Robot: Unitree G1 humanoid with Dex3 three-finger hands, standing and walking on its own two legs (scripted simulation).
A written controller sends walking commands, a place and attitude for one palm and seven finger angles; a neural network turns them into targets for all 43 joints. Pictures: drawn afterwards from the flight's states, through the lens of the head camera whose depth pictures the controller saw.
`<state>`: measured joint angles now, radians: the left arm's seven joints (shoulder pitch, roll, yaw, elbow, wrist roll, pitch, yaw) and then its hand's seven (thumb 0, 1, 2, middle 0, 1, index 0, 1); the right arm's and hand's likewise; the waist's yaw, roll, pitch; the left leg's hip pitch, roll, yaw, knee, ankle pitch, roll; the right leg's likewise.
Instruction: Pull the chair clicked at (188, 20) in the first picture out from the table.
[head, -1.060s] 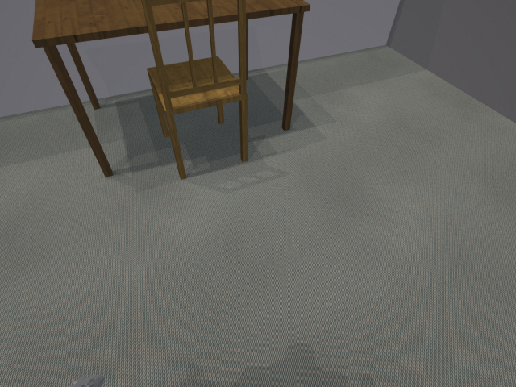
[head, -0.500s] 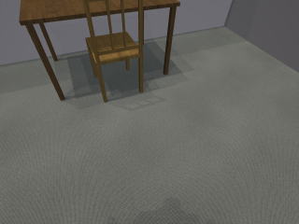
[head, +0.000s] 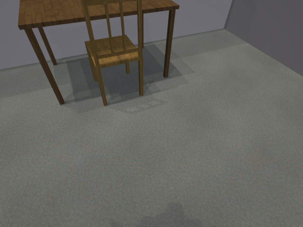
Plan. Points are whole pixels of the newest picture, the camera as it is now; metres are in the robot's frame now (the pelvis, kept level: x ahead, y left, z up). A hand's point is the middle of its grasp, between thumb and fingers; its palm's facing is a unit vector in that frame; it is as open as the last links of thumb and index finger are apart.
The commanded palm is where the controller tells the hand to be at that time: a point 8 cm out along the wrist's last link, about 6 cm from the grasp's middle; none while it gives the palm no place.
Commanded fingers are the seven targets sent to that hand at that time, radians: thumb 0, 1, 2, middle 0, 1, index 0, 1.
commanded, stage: look at it before walking up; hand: left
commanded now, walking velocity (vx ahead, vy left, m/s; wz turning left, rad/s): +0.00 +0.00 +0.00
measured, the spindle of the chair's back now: (109, 30) +1.33 +0.37 -0.08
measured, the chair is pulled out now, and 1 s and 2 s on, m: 0.00 0.00 0.00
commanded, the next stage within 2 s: walk to a spot facing it in 0.38 s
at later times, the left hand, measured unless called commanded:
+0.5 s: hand out of the picture +0.07 +0.24 -0.16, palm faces -0.03 -0.94 -0.33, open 7.4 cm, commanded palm none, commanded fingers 0.00 0.90 0.90 -0.20 -0.30 -0.20 -0.30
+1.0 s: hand out of the picture +0.03 +0.14 -0.18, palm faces -0.02 -0.99 -0.15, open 7.3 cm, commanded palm none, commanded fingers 0.00 0.90 0.90 -0.20 -0.30 -0.20 -0.30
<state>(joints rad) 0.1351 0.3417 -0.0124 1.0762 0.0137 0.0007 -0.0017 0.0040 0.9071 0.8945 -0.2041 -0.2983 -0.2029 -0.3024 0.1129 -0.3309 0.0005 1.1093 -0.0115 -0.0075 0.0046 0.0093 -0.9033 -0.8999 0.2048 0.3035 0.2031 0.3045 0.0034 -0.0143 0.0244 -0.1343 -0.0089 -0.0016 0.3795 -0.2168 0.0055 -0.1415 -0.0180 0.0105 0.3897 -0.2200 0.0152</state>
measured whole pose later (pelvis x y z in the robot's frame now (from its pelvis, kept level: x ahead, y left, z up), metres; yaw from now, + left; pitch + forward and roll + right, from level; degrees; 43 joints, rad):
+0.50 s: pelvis +0.00 +0.00 +0.00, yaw +0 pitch -2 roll +0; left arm 0.15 0.34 -0.01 1.09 0.01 0.00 0.00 0.00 0.91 0.89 -0.20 -0.30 -0.20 -0.30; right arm 0.11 -0.33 0.00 1.12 -0.01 -0.01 0.00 0.01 -0.90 -0.90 0.20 0.30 0.20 0.30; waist 0.01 -0.01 0.03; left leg -0.13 0.00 0.00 0.36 -0.21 0.00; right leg -0.13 -0.01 0.01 0.37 -0.21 0.01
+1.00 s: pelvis +0.12 -0.02 -0.01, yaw -7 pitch +1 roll +0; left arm 0.51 0.13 0.02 1.12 0.03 -0.05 0.01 0.00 0.91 0.89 -0.20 -0.30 -0.20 -0.30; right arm 0.24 -0.19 -0.04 1.08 -0.02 0.00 0.02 0.02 -0.91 -0.90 0.20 0.30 0.20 0.30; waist 0.06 -0.02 0.01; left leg -0.48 0.06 0.09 0.98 -0.45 -0.01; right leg -0.04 0.02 0.08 0.42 -0.40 -0.02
